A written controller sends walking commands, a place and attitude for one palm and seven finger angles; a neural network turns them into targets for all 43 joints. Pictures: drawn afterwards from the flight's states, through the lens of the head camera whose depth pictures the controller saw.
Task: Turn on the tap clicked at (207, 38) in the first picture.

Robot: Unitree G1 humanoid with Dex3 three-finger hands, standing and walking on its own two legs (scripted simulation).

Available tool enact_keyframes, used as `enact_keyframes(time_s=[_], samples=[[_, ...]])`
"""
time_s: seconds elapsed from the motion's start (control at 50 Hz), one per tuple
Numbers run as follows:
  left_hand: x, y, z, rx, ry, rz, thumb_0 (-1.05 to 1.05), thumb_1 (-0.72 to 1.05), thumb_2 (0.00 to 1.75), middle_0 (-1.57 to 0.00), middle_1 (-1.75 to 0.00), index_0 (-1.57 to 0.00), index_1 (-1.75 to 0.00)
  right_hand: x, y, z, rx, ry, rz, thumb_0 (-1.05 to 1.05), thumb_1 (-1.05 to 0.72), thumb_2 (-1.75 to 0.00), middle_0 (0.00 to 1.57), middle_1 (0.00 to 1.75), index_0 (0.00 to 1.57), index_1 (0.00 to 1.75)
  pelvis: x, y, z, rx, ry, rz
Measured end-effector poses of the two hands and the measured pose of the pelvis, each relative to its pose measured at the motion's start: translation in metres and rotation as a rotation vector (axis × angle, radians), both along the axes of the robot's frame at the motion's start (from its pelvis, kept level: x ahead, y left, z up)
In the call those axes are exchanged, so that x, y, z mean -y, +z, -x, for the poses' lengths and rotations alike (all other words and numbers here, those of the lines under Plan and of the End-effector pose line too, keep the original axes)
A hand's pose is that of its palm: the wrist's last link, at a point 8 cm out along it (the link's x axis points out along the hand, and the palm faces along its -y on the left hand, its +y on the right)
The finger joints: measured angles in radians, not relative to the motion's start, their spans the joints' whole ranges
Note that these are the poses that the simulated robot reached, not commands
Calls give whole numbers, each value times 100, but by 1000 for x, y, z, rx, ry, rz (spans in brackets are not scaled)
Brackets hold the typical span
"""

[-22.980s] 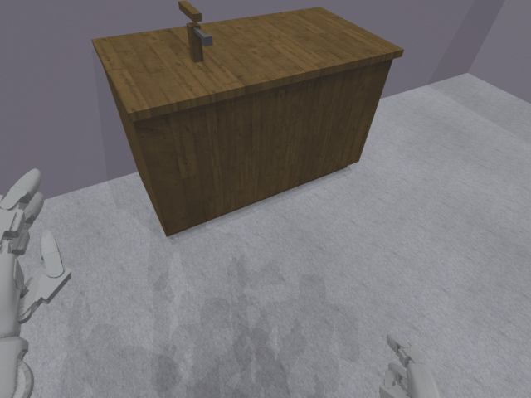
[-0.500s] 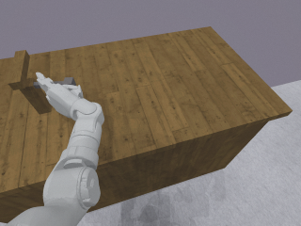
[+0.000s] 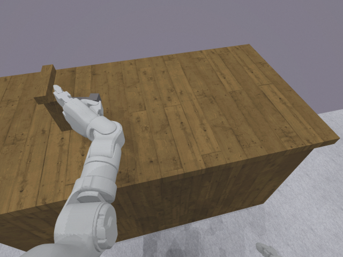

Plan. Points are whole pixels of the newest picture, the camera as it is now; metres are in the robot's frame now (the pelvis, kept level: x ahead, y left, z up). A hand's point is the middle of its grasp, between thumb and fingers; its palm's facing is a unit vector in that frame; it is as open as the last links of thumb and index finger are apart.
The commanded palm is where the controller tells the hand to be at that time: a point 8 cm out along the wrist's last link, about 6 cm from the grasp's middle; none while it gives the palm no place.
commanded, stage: lift the hand up off the lever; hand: left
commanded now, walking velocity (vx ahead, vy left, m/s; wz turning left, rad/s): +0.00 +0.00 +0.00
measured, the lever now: (94, 100) +0.50 +0.23 +0.08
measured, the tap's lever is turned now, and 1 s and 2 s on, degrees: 76 76 76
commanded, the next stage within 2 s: draw the hand back beside the body in 1.16 s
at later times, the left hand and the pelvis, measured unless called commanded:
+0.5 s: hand (94, 102) +0.43 +0.19 +0.14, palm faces +0.80 -0.59 -0.08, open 7.8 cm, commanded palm +0.38 +0.21 +0.14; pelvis +0.00 +0.00 +0.01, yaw -1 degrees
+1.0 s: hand (93, 96) +0.44 +0.20 +0.15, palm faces +0.79 -0.61 -0.08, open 7.8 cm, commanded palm +0.38 +0.21 +0.16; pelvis +0.01 +0.00 +0.01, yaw -1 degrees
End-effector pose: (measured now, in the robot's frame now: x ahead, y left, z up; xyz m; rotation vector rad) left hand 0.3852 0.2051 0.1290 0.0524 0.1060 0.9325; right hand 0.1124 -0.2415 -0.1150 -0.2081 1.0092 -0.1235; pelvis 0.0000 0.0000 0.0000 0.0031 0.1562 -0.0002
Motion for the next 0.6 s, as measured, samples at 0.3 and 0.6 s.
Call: enact_keyframes(time_s=[0.3,0.6], samples=[[2,10,6,-7,10,5,2,90,90,-15,-15,-16,-15,0,1,7,3,-12,-7,1,-91,-89,20,30,20,30,2,3,5,21,-7,-3],[-4,20,15,0,-2,15,2,90,90,-15,-15,-15,-15,3,7,3,28,-21,1,1,-91,-89,20,30,20,30,2,7,5,51,-9,-3]])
